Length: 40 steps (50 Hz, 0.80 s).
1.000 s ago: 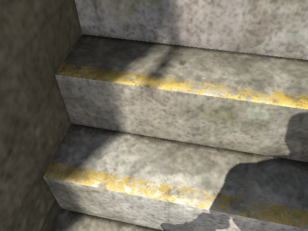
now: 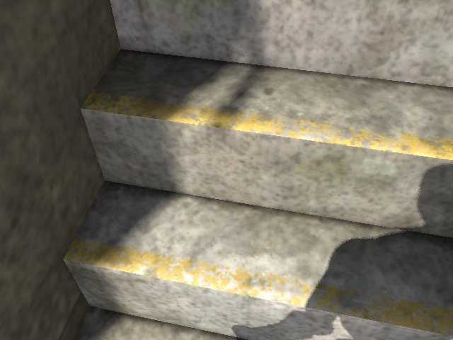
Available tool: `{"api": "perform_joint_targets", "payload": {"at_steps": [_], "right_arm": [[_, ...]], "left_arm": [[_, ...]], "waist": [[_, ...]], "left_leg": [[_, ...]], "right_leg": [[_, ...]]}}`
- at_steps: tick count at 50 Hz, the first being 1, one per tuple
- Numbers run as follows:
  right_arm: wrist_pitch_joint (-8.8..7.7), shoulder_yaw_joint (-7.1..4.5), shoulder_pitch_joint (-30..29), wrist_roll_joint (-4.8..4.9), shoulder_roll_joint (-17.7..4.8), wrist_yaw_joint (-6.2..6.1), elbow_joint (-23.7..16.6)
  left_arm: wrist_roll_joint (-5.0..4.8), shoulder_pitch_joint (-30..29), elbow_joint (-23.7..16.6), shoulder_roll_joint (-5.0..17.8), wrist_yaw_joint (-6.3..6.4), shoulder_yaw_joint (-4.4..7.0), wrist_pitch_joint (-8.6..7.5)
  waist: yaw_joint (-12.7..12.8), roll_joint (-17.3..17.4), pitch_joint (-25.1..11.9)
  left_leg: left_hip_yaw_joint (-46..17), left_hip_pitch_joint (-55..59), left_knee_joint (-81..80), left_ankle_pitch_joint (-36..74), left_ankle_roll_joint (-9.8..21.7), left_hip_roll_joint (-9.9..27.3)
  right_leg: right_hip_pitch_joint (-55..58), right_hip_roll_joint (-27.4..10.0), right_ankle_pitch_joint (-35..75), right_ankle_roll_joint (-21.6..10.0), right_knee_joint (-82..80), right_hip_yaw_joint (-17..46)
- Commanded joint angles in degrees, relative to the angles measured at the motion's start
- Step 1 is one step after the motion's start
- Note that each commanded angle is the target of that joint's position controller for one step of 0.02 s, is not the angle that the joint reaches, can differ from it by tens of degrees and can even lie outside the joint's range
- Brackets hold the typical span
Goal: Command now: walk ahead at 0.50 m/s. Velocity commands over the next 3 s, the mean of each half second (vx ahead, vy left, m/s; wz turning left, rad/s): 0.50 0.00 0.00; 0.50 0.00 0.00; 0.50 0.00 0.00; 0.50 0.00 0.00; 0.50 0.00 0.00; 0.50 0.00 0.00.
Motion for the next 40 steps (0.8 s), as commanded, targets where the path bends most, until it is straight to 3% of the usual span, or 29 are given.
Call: {"api": "perform_joint_targets", "payload": {"at_steps": [1,40], "right_arm": [[-0.67,-0.78,-0.05,0.01,-4.20,-0.09,-2.91],[-0.64,-0.55,-0.32,-0.04,-5.01,0.04,-4.17]], "left_arm": [[-0.01,-0.32,-2.64,5.04,0.13,0.89,-0.61],[0.03,-0.63,-3.59,5.83,0.02,0.60,-0.61]], "waist": [[0.00,-0.10,-1.70],[0.04,-0.16,-1.92]], "left_leg": [[-6.03,2.15,-0.20,10.39,-0.02,8.30],[-6.08,2.05,0.01,10.58,-0.22,8.36]], "right_leg": [[-1.56,-7.57,9.23,-1.97,-1.06,5.17],[-1.34,-7.61,9.73,-1.89,-1.00,5.39]]}}
Next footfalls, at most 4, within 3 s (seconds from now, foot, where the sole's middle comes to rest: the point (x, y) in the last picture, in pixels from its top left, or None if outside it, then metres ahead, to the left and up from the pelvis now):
none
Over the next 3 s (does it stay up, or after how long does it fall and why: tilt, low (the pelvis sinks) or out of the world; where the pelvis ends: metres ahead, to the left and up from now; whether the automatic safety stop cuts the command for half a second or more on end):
stays up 0.00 0.00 0.00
